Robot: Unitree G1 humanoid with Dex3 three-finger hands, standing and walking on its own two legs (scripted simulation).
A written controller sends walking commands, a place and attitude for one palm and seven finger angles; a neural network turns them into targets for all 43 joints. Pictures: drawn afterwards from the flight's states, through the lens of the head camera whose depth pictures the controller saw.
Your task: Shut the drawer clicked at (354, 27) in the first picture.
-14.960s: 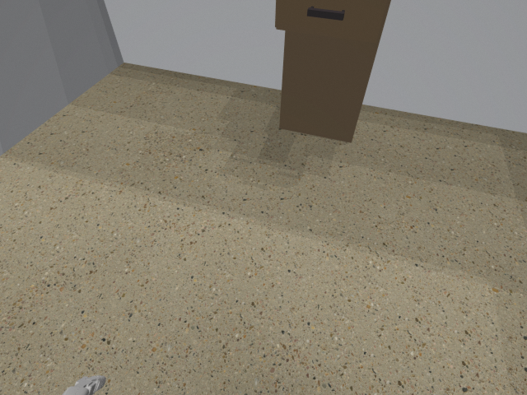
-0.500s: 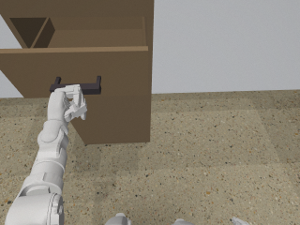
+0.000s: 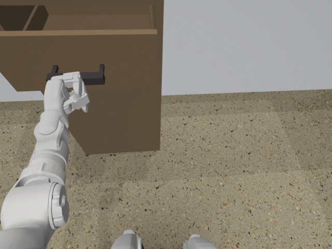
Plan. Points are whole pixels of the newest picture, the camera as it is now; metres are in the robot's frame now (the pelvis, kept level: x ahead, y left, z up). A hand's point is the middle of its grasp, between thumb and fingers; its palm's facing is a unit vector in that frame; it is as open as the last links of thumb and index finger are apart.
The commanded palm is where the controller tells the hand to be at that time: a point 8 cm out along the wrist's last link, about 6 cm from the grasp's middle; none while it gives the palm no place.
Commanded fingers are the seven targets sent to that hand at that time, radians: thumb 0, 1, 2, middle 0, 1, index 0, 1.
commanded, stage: push the drawer shut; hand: left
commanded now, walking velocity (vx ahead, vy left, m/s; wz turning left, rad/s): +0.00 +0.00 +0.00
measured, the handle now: (77, 73) +0.53 +0.22 +0.09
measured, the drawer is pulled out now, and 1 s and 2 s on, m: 0.12 0.00 0.00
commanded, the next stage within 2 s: pull the fist back off the drawer in 1.32 s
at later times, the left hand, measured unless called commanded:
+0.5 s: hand (88, 76) +0.52 +0.19 +0.09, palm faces +0.05 -1.00 -0.02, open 3.2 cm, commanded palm +0.52 +0.23 +0.09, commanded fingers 0.00 0.90 0.90 -1.40 -1.60 -1.40 -1.60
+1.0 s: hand (89, 60) +0.58 +0.19 +0.09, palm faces +0.04 -1.00 -0.02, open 3.1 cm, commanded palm +0.59 +0.23 +0.09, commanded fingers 0.00 0.90 0.90 -1.40 -1.60 -1.40 -1.60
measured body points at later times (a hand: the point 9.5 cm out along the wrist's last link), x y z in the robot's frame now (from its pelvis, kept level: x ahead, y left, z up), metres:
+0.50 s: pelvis +0.00 +0.00 -0.01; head +0.12 +0.01 +0.42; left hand +0.51 +0.24 +0.09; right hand -0.02 -0.27 -0.12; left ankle +0.05 +0.11 -0.69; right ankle +0.01 -0.11 -0.69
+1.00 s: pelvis +0.01 +0.01 -0.02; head +0.17 +0.03 +0.40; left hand +0.58 +0.25 +0.09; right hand -0.06 -0.24 -0.11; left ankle +0.05 +0.11 -0.69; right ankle +0.01 -0.11 -0.69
